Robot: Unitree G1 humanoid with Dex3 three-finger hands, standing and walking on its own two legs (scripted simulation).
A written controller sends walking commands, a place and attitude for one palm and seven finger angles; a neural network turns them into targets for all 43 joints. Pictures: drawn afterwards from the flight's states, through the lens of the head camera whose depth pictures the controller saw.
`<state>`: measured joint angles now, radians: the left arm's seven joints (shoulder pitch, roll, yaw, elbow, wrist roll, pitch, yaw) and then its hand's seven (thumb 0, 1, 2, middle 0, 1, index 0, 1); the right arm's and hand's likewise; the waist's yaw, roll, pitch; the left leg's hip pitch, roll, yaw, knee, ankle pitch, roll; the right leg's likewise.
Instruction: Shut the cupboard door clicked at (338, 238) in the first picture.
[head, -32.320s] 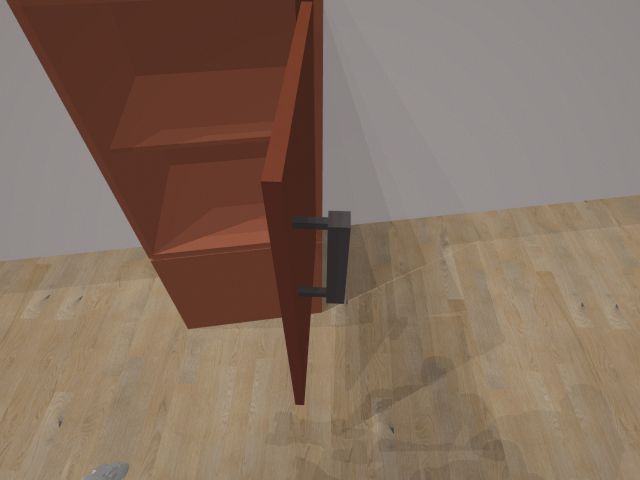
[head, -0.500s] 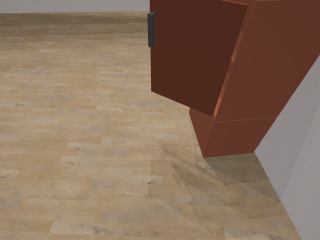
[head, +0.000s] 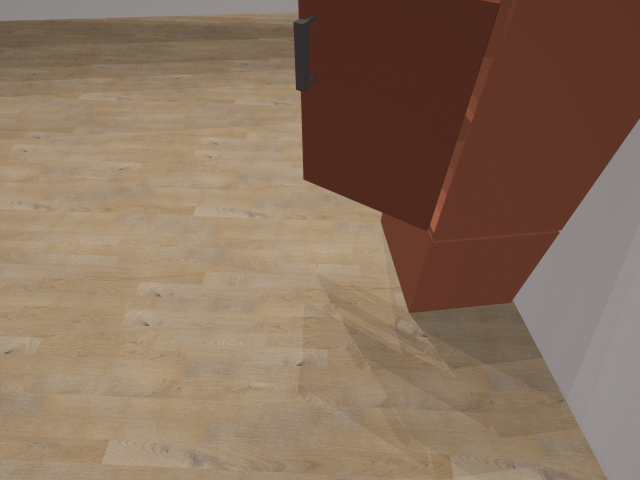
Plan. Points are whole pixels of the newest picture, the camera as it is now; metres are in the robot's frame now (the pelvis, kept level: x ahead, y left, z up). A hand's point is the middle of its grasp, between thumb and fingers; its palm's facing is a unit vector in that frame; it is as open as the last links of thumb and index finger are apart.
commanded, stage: look to check the result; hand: left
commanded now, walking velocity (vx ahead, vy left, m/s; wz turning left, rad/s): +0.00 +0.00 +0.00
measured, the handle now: (307, 54) +1.00 +0.08 +0.08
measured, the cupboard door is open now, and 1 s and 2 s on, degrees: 51 51 51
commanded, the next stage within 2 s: walk to a spot facing it in 0.10 s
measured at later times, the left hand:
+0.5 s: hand out of the picture +0.03 +0.20 -0.19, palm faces +0.13 -0.97 -0.22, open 7.4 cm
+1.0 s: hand out of the picture +0.00 +0.21 -0.16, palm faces +0.40 -0.87 -0.30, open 7.4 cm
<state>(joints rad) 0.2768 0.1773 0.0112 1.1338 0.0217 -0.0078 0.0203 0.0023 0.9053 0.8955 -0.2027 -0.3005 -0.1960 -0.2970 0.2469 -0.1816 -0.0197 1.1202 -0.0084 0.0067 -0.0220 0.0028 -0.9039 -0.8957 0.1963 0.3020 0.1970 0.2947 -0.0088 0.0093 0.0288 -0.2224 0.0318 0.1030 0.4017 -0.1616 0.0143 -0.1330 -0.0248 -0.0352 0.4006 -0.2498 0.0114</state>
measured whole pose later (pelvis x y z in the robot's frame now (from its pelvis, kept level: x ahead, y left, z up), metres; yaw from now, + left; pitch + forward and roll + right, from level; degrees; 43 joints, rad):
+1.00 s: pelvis -0.01 -0.03 -0.01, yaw +25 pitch +3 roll +0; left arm 0.17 0.24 0.07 0.86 0.03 0.02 0.02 0.00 0.90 0.90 -0.20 -0.30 -0.20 -0.30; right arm 0.22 -0.24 -0.09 0.93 -0.02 0.07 0.00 0.00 -0.90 -0.90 0.20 0.30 0.20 0.30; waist -0.03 0.03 0.05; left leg -0.47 -0.11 -0.16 0.61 -0.25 -0.01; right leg -0.26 -0.01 0.02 0.49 -0.31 0.00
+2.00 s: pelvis +0.18 +0.14 +0.00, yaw +56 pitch +1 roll +0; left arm 0.25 0.15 0.08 0.95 0.04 -0.06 0.01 -0.01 0.94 0.89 -0.21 -0.30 -0.20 -0.30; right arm 0.31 -0.19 -0.07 1.02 -0.02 0.01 0.02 0.01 -0.91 -0.90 0.19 0.30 0.19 0.29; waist -0.04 0.02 0.05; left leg -0.57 0.06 0.02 1.17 -0.26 0.02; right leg -0.22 -0.06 -0.22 0.43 -0.22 -0.03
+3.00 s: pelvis +0.24 +0.39 +0.00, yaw +41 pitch +1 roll -2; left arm 0.16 0.26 0.10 0.91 0.02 0.07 -0.02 0.01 0.91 0.90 -0.20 -0.30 -0.19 -0.30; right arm 0.22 -0.21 -0.02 0.91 -0.03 0.01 -0.04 0.00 -0.90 -0.90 0.20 0.30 0.20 0.29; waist 0.00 -0.02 0.07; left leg -0.23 0.08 0.12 0.51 -0.29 0.02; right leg -0.47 0.01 -0.02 1.04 -0.48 0.04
